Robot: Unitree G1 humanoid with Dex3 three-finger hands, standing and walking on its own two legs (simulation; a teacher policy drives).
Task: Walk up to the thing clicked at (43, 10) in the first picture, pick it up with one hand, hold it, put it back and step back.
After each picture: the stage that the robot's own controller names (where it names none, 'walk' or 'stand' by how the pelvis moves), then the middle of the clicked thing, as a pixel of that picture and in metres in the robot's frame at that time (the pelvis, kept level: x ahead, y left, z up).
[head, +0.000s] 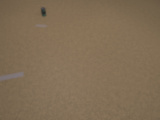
stand; (43, 11) +2.12 +0.57 -0.72
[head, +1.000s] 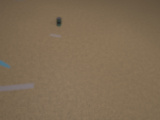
walk; (58, 21) +2.03 +0.28 -0.69
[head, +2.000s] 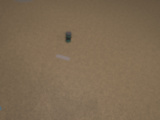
walk; (68, 37) +1.43 +0.13 -0.71
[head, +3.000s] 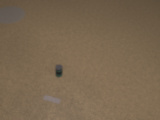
walk; (58, 70) +0.96 +0.17 -0.71
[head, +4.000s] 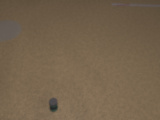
walk; (53, 104) +0.62 +0.18 -0.71
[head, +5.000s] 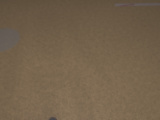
stand; out of the picture +0.45 +0.20 -0.70
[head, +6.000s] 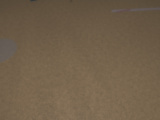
stand; out of the picture +0.39 +0.22 -0.72
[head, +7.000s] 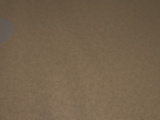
walk; out of the picture +0.33 +0.15 -0.71
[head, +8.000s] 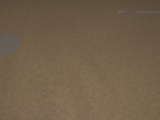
walk; out of the picture +0.39 +0.17 -0.70
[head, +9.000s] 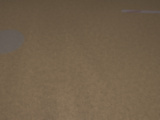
stand; out of the picture +0.39 +0.18 -0.71
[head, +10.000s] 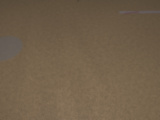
stand; out of the picture +0.37 +0.18 -0.73
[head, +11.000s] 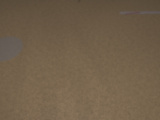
stand; out of the picture +0.36 +0.19 -0.73
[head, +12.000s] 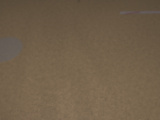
go down; out of the picture +0.35 +0.19 -0.73
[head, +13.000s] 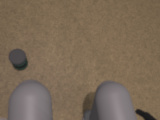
go down; (19, 60) +0.44 +0.23 -0.32
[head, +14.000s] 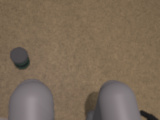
approach; (20, 58) +0.43 +0.24 -0.30
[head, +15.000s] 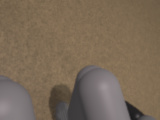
close in; out of the picture +0.41 +0.28 -0.22
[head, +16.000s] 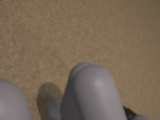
close; out of the picture +0.41 +0.28 -0.22
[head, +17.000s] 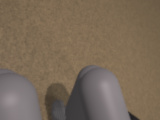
lift; out of the picture +0.37 +0.25 -0.19
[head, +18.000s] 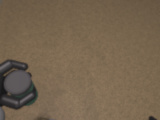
lift; (23, 89) +0.32 +0.19 +0.01
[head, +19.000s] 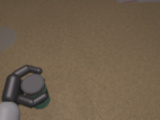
hold; (37, 92) +0.32 +0.16 +0.02
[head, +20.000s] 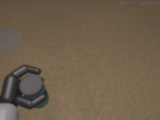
hold; (35, 92) +0.32 +0.16 +0.03
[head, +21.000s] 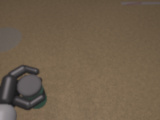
crouch; (33, 92) +0.31 +0.17 +0.03
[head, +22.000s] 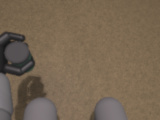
crouch; (21, 58) +0.42 +0.20 -0.07
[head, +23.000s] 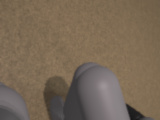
lower; out of the picture +0.40 +0.29 -0.23
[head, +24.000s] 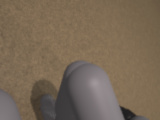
lower; out of the picture +0.42 +0.30 -0.23
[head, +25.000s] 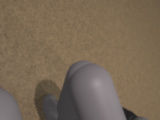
lower; out of the picture +0.42 +0.30 -0.22
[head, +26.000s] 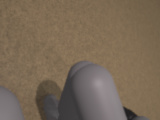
lower; out of the picture +0.42 +0.30 -0.22
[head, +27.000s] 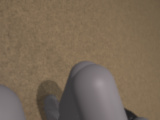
loosen; out of the picture +0.41 +0.30 -0.22
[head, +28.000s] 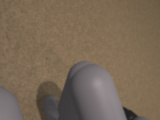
withdraw; out of the picture +0.42 +0.30 -0.23
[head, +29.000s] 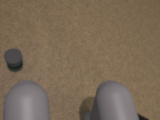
walk; (14, 60) +0.44 +0.25 -0.29
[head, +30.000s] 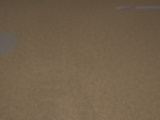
stand; out of the picture +0.39 +0.17 -0.65
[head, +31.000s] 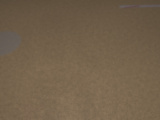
stand; out of the picture +0.40 +0.19 -0.67
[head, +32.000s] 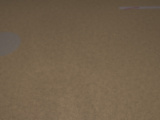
stand; out of the picture +0.39 +0.18 -0.67
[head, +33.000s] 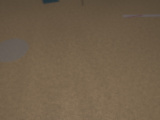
stand; out of the picture +0.41 +0.18 -0.72
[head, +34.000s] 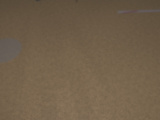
stand; out of the picture +0.37 +0.20 -0.73
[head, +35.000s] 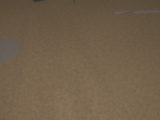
walk; out of the picture +0.37 +0.21 -0.73
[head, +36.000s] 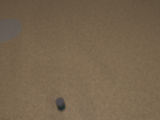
walk; (60, 104) +0.54 +0.21 -0.71
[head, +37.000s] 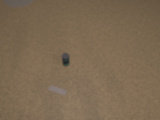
walk; (65, 59) +0.90 +0.15 -0.69
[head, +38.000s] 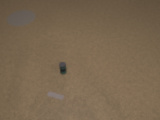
stand; (63, 68) +1.02 +0.21 -0.70
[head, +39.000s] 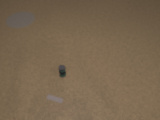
stand; (62, 71) +1.00 +0.21 -0.73
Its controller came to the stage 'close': yes
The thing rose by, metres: 0.71
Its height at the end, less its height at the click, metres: +0.00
